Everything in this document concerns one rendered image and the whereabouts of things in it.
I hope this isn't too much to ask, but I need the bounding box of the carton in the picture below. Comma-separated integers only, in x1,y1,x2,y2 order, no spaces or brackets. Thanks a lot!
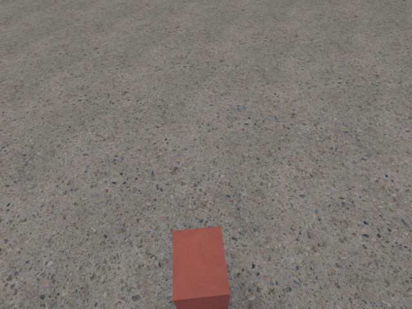
173,226,230,309

